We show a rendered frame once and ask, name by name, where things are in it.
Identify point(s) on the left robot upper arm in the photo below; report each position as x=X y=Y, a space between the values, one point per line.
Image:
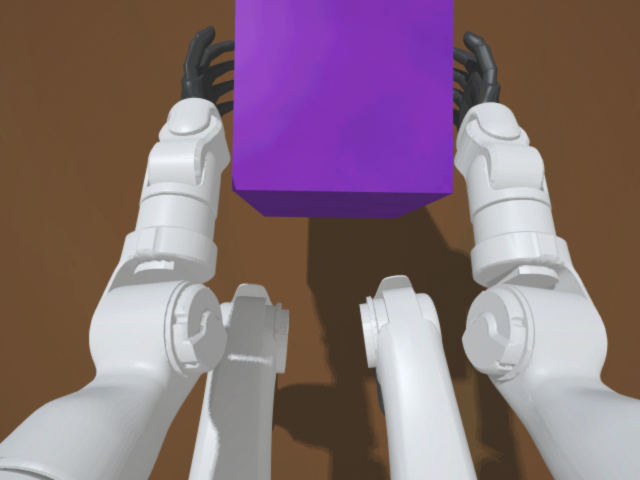
x=150 y=343

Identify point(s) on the right robot foot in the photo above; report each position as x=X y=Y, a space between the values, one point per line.
x=380 y=398

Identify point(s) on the robot left thigh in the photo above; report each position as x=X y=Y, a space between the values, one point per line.
x=235 y=429

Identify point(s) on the right robot upper arm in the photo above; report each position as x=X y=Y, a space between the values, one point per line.
x=544 y=351

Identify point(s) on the carton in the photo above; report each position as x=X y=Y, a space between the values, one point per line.
x=342 y=108

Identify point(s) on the right robot hand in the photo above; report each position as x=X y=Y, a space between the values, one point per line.
x=480 y=85

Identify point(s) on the left robot hand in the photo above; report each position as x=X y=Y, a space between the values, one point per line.
x=198 y=76

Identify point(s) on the robot right forearm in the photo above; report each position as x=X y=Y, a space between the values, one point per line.
x=509 y=204

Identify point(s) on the robot left forearm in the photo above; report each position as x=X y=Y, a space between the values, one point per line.
x=173 y=238

